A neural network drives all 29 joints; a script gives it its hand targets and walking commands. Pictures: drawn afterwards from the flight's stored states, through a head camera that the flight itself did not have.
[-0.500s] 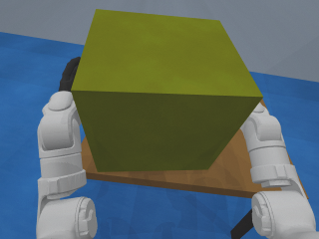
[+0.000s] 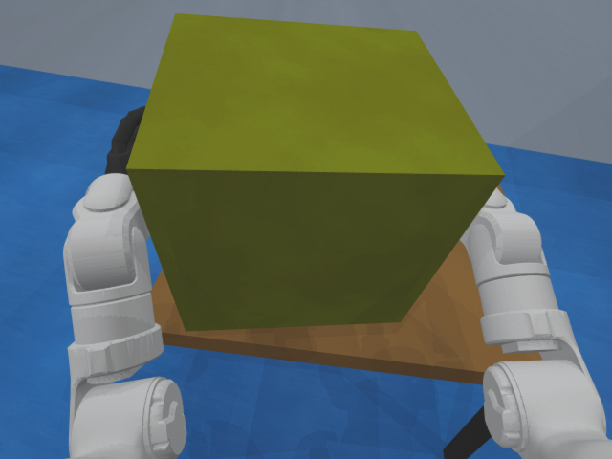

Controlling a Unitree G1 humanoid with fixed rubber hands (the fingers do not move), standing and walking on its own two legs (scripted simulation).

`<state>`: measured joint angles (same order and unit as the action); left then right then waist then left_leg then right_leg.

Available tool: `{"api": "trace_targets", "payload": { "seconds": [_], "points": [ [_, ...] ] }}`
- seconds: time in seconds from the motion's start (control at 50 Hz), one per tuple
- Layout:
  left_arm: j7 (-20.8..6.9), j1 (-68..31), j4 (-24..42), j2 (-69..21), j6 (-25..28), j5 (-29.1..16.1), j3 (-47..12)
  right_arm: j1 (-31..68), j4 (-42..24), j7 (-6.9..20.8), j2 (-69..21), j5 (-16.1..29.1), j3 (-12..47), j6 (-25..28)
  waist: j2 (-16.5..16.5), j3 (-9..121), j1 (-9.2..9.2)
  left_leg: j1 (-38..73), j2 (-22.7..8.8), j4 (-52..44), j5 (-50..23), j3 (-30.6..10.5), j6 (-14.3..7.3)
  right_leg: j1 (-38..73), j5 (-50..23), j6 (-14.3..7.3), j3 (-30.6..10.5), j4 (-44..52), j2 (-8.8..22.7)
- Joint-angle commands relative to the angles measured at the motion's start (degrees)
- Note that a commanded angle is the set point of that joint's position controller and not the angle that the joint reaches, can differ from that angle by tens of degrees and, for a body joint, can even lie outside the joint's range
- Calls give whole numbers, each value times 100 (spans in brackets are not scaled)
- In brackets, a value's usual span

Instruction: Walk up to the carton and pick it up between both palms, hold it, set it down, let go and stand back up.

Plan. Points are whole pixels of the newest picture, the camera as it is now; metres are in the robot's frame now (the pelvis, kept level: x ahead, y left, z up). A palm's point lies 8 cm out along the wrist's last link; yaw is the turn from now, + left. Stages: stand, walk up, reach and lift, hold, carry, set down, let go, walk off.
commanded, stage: hold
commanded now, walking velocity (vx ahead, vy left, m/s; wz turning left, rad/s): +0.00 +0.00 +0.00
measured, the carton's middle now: (299, 183) +0.39 +0.00 +0.20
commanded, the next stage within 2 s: set down in 1.50 s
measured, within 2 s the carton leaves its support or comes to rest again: neither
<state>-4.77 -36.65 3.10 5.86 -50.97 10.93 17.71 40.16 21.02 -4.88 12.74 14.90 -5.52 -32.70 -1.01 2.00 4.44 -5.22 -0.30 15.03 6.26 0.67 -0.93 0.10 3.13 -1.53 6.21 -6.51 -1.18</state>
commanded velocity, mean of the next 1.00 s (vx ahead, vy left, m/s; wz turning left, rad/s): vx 0.00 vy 0.00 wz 0.00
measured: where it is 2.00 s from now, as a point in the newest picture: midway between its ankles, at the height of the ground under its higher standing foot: outside the picture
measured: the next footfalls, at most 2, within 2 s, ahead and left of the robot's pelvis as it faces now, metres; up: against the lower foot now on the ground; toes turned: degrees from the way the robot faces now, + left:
none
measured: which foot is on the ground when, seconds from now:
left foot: down 0.00-1.00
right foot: down 0.00-1.00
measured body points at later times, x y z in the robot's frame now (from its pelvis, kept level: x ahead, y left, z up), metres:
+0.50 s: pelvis +0.00 +0.00 +0.00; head -0.04 +0.02 +0.45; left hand +0.37 +0.19 +0.24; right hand +0.38 -0.20 +0.22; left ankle +0.03 +0.10 -0.75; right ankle +0.01 -0.10 -0.75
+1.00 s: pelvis +0.00 +0.00 +0.00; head -0.04 +0.01 +0.45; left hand +0.37 +0.19 +0.24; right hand +0.38 -0.20 +0.22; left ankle +0.03 +0.10 -0.75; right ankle +0.01 -0.10 -0.75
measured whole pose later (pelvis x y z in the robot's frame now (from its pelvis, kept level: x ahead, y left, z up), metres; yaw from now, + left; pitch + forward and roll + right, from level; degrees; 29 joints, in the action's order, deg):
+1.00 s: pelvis +0.00 +0.00 +0.00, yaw +0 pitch -4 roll -1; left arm -6.1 -35.7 5.1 5.9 -52.3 11.5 18.3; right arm 39.9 19.5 -6.6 13.0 16.6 -4.2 -34.1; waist -1.0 2.5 4.2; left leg -4.6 -0.5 14.8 6.5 0.6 -0.7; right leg 0.7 3.3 -1.7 6.1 -6.3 -1.4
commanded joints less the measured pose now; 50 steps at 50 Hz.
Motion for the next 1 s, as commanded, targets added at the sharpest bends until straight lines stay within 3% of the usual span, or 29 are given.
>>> {"api": "trace_targets", "payload": {
  "seconds": [0.0, 0.98],
  "points": [
    [-729, -3115, 966, -1876, 283, -891, -2093, 3650, -1576, 354, -1711, 369, 1326, 286, 212, 2123, 45, 483, 80, -62, -872, -199, 130, 680, -770, -43, -345, -146, -10],
    [-856, -3009, 1180, -1823, 189, -879, -2073, 3585, -1772, 224, -1738, 560, 1483, 157, 210, 2124, 4, 486, 85, -60, -1006, -195, 165, 785, -872, -41, -391, -146, -3]
  ]
}}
